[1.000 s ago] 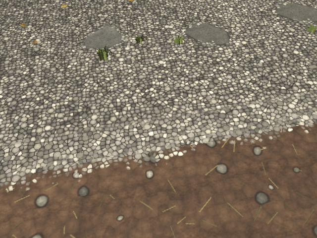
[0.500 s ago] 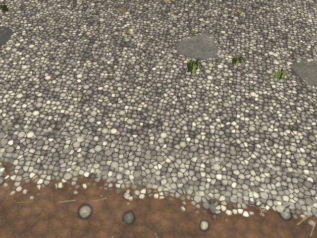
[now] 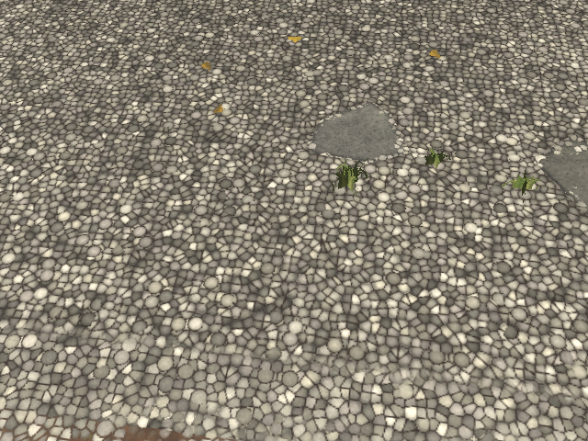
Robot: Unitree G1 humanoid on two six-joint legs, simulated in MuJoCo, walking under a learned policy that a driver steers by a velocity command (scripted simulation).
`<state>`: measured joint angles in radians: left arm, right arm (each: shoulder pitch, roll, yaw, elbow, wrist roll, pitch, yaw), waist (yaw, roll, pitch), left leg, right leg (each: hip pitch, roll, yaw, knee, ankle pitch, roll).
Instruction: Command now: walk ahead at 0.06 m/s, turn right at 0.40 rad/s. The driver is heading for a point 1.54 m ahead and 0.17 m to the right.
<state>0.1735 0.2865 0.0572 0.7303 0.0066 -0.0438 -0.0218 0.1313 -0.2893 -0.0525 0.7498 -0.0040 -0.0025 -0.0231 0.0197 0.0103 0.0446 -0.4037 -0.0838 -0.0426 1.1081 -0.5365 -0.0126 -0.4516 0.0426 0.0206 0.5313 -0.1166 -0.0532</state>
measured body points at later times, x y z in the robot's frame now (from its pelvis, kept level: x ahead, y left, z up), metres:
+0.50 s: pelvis +0.04 +0.04 +0.02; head +0.07 +0.06 +0.46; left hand +0.26 +0.28 -0.09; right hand +0.08 -0.26 -0.08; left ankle +0.08 +0.16 -0.73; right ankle -0.01 -0.10 -0.66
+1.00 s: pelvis +0.03 +0.01 +0.01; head +0.04 +0.01 +0.46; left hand +0.23 +0.21 -0.11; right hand +0.04 -0.28 -0.12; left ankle +0.08 +0.16 -0.73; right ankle -0.01 -0.09 -0.73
